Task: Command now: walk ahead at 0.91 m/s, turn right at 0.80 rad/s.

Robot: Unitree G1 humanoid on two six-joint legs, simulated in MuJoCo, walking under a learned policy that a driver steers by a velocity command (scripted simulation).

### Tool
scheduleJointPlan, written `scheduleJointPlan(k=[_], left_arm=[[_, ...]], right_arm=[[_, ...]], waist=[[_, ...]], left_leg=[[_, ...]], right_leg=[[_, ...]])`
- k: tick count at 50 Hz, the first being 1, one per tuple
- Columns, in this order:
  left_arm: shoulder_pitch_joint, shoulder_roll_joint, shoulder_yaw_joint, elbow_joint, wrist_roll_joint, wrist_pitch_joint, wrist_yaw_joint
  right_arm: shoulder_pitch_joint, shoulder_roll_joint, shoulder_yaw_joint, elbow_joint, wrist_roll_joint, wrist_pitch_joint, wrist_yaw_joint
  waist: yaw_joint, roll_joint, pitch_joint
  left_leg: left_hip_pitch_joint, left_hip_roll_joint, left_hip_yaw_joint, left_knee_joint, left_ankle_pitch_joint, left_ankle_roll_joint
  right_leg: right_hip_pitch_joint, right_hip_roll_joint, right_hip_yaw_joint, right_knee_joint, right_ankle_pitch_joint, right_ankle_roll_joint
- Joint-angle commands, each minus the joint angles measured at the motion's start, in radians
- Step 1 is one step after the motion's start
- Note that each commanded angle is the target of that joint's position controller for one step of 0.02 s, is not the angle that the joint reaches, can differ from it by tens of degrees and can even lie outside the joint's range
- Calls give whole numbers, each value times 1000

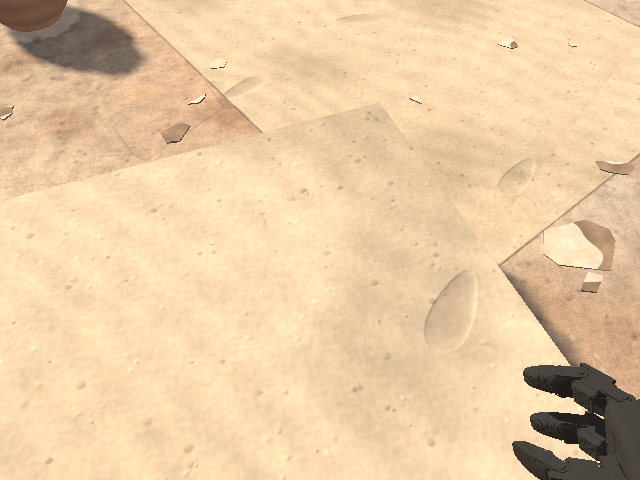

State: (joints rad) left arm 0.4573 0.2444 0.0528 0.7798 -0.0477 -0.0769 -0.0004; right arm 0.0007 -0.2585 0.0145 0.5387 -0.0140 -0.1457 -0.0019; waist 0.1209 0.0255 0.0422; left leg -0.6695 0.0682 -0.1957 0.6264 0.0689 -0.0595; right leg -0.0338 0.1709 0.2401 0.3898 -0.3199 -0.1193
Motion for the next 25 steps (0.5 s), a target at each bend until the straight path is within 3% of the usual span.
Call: scheduleJointPlan(k=[1, 2, 3, 4, 5, 6, 7, 8, 9, 10, 11, 13, 15, 17, 21, 23, 24, 25], left_arm=[[-30, 162, 48, -56, -14, 0, 18], [-3, 156, 50, -41, -8, 14, 22], [1, 155, 53, -33, -1, 27, 25], [-23, 159, 53, -42, 9, 37, 24], [-59, 104, 32, -84, 41, 42, 22], [181, -19, -7, -83, 30, 29, 8], [198, 98, -6, -66, 12, 36, 9], [36, 147, 8, -79, 5, 47, 14], [-104, 167, 11, -118, 18, 50, 20], [-193, 165, 14, -147, 36, 47, 19], [-206, 134, 10, -162, 39, 45, 11], [-189, 69, -8, -159, 34, 48, 8], [-181, 52, -18, -143, 42, 47, 8], [-190, 66, -20, -127, 46, 47, -1], [-281, 100, -8, -147, 53, 52, -12], [-276, 118, 5, -140, 69, 50, -8], [-283, 163, 15, -151, 77, 49, 0], [-302, 194, 15, -173, 84, 57, 10]], right_arm=[[-75, -114, -52, -74, 32, -9, -5], [-78, -128, -62, -75, 26, -15, -4], [-19, -152, -82, -61, 21, -20, -6], [113, -172, -98, -40, 10, -26, -5], [318, -203, -103, -11, -3, -26, -5], [405, -288, -116, 38, -26, -15, 9], [430, -242, -120, 57, 5, 2, 26], [378, -146, -101, 37, 3, 20, 19], [284, -114, -83, 35, -4, 32, 17], [253, -103, -75, 50, -3, 35, 18], [249, -109, -74, 74, -8, 33, 15], [216, -96, -72, 108, -2, 30, 16], [186, -140, -85, 129, 4, 40, 8], [169, -172, -95, 143, 19, 55, 1], [197, -174, -91, 183, 35, 65, -1], [215, -151, -80, 200, 35, 67, 0], [263, -114, -67, 211, 17, 63, 2], [380, -81, -53, 226, -10, 58, 6]], waist=[[-31, -101, 38], [-25, -113, 29], [-59, -128, -16], [-141, -139, -121], [-226, -116, -299], [-124, 359, -505], [-151, 335, -589], [-200, 209, -422], [-194, 64, -267], [-185, 11, -163], [-153, 30, -124], [-110, 64, -107], [-93, 82, -155], [-91, 91, -185], [-99, 70, -153], [-87, 49, -134], [-102, -22, -142], [-164, -164, -201]], left_leg=[[357, -83, 84, -153, 72, -23], [337, -90, 98, -191, 52, -10], [379, -106, 116, -212, 32, 14], [512, -89, 136, -209, 91, 49], [803, 58, 43, -86, 222, 118], [1194, 406, -474, -76, 464, 367], [1200, 426, -659, -132, 66, 378], [1077, 333, -472, -178, 19, 325], [884, 272, -301, -195, 175, 286], [744, 231, -209, -201, 362, 278], [657, 203, -149, -223, 434, 269], [561, 158, -54, -271, 494, 262], [503, 161, 4, -299, 568, 282], [452, 141, 72, -319, 511, 272], [426, 143, 88, -294, 272, 232], [392, 99, 100, -227, 91, 185], [354, 44, 135, -156, -52, 126], [283, -30, 184, -54, -391, 66]], right_leg=[[-285, -145, 204, -86, 45, -81], [-185, -155, 212, -11, 169, -61], [-107, -150, 198, 116, 380, -29], [-76, -133, 160, 298, 569, 20], [-207, -117, 115, 595, 447, 61], [-554, 46, 17, 1002, -351, 137], [-659, -75, 15, 1152, -311, 147], [-715, -120, -30, 1134, -237, 155], [-705, -152, -87, 1068, -162, 163], [-697, -166, -98, 1006, -162, 166], [-657, -191, -95, 922, -167, 159], [-575, -199, -126, 703, -166, 158], [-461, -190, -165, 531, -33, 162], [-335, -177, -190, 391, 144, 153], [-216, -169, -181, 217, 294, 105], [-108, -160, -193, 97, 380, 67], [-30, -247, -108, 63, 650, 34], [77, -413, 45, 88, 888, -62]])
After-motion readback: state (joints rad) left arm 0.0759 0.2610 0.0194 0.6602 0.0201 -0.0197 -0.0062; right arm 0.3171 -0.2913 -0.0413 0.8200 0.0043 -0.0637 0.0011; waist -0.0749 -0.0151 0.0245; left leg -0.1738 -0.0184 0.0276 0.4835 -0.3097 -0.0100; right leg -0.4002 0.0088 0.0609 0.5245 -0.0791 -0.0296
